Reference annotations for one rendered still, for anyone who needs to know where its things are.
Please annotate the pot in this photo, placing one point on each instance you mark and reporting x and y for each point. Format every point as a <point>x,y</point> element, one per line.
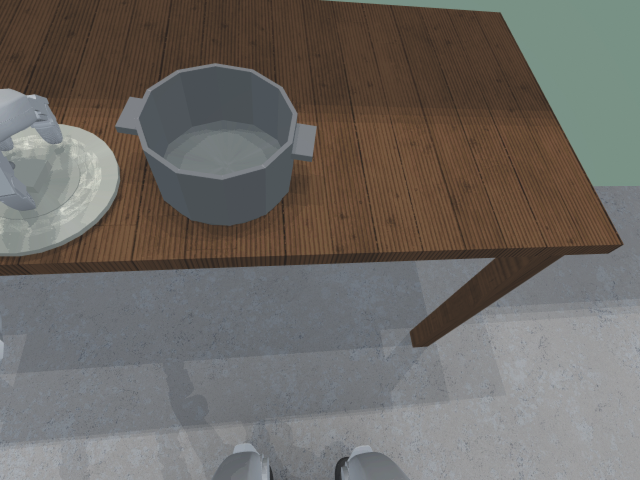
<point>220,141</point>

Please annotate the left robot thigh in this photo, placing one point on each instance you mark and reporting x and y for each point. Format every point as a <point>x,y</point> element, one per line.
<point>243,466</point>

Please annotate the lid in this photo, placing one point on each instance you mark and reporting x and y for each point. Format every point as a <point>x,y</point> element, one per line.
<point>78,191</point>

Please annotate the knob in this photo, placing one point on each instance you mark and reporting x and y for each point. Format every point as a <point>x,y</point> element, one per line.
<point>31,172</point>

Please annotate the robot thigh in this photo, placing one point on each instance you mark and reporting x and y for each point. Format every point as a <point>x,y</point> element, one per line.
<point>243,466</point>
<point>372,466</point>

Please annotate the table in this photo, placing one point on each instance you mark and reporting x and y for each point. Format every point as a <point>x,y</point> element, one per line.
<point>434,140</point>

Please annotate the left robot hand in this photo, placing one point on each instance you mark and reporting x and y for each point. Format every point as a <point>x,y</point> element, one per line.
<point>18,112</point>

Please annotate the right robot thigh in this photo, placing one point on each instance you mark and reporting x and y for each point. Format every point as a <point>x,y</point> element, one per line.
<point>372,466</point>

